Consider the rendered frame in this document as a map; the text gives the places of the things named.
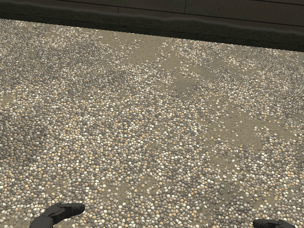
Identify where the robot right hand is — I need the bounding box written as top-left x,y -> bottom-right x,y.
253,218 -> 295,228

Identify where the robot left hand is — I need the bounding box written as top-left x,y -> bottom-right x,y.
29,202 -> 86,228

